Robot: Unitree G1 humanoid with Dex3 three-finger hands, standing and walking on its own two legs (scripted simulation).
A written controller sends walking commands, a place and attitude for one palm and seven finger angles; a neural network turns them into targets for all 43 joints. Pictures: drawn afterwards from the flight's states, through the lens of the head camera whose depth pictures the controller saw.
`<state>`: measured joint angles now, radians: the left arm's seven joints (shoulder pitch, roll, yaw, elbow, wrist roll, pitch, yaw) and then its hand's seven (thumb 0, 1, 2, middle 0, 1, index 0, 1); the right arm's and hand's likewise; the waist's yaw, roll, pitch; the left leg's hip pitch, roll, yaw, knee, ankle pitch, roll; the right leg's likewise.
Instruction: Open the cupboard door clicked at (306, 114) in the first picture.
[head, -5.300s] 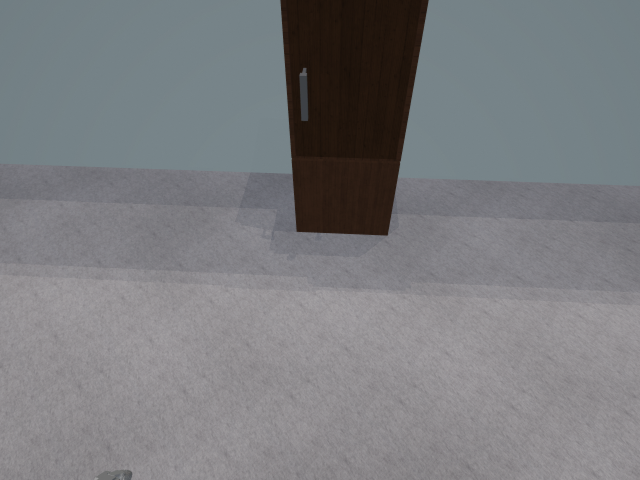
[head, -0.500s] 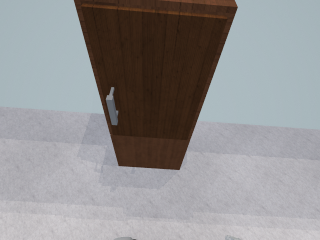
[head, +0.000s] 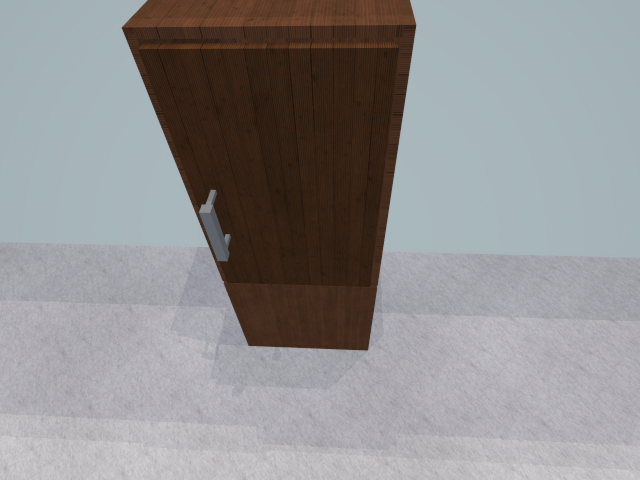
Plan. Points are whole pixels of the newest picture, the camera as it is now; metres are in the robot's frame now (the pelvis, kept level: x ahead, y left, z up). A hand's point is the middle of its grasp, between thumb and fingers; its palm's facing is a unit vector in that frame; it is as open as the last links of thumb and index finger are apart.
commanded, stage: come to a stop and stand still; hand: left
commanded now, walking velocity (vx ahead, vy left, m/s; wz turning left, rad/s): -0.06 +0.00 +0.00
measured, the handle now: (217, 226) +0.58 +0.26 -0.10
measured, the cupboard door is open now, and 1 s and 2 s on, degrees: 0 0 0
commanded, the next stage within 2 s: look again from close up in 0.48 s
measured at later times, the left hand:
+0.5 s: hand out of the picture +0.01 +0.21 -0.18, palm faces +0.03 -0.98 -0.18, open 7.4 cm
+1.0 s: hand out of the picture -0.03 +0.19 -0.18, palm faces +0.02 -0.98 -0.20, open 7.4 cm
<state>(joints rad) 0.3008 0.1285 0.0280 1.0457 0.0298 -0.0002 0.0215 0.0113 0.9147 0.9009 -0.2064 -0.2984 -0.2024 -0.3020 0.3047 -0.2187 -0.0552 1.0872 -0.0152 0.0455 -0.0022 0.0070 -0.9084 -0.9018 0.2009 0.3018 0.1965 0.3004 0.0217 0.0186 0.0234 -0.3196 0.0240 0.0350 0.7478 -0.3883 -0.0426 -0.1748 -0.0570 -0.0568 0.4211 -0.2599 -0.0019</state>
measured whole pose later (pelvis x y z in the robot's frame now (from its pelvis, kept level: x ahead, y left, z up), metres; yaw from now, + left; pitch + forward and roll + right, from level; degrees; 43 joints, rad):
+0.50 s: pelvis +0.00 +0.04 +0.00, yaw +0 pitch -1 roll +0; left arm 0.24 0.16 0.01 1.14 0.02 0.01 0.03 0.01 0.91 0.90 -0.20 -0.30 -0.20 -0.30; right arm 0.21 -0.16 -0.01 1.11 -0.01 -0.02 -0.03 0.00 -0.94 -0.90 0.20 0.30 0.20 0.30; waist 0.02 -0.02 0.02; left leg -0.12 0.00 0.08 0.41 -0.27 0.02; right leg -0.12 -0.09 -0.04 0.41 -0.26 0.06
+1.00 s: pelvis -0.03 +0.02 -0.01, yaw +0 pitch -2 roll +0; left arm 0.31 0.15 -0.01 1.07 0.02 0.00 0.02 0.00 0.90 0.90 -0.20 -0.30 -0.20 -0.30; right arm 0.32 -0.15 0.00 1.06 -0.02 0.00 -0.01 0.01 -0.91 -0.90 0.20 0.30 0.20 0.30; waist -0.01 0.02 0.01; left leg -0.22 0.02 0.06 0.52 -0.26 0.00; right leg -0.22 -0.07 -0.06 0.53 -0.27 0.03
